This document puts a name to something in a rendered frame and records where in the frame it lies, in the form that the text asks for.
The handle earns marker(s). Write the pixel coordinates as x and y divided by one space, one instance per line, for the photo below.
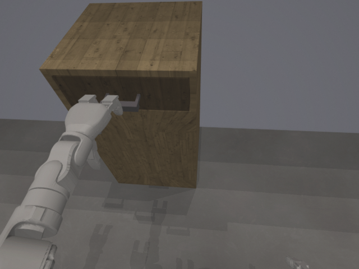
129 106

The left robot forearm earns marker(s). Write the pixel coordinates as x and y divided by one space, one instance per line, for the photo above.
40 214

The cabinet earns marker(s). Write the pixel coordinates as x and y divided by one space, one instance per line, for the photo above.
139 39

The drawer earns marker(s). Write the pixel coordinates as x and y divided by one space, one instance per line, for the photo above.
157 93

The right robot hand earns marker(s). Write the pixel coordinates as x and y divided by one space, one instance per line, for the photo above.
296 263

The left robot hand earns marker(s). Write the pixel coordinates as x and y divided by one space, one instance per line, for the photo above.
90 117

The robot left upper arm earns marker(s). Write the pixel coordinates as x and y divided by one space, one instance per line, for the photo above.
18 252

